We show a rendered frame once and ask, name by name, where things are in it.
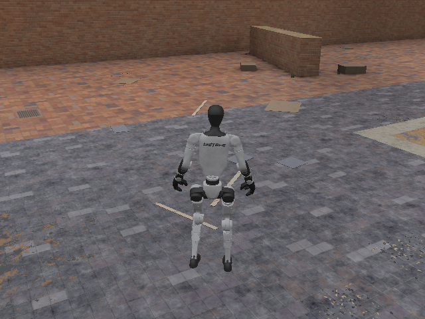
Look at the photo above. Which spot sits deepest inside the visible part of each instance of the right robot upper arm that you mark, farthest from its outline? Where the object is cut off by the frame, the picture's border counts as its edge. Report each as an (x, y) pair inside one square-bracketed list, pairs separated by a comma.
[(238, 151)]

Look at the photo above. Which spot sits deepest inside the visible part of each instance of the robot right forearm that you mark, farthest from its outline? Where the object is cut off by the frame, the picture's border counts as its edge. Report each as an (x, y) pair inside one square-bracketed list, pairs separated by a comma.
[(247, 175)]

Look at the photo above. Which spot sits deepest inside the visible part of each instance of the robot right thigh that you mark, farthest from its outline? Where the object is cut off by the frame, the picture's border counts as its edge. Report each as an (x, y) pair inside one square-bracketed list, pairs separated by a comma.
[(227, 196)]

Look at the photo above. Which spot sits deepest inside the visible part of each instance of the robot left hand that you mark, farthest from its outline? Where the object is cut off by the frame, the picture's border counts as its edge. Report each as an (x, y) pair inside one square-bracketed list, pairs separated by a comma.
[(175, 184)]

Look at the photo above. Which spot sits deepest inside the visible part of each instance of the robot left forearm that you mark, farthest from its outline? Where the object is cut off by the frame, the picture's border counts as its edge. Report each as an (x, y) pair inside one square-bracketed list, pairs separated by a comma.
[(180, 172)]

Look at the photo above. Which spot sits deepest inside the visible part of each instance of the robot right foot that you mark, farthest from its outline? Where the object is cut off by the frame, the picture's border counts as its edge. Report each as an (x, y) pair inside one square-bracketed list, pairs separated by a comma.
[(227, 265)]

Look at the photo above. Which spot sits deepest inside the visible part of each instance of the left robot upper arm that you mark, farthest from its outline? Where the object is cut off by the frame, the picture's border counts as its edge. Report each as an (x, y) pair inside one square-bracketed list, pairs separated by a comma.
[(189, 150)]

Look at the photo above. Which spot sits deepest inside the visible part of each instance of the robot right hand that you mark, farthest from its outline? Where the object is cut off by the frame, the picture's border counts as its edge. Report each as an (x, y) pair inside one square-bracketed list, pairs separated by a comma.
[(246, 186)]

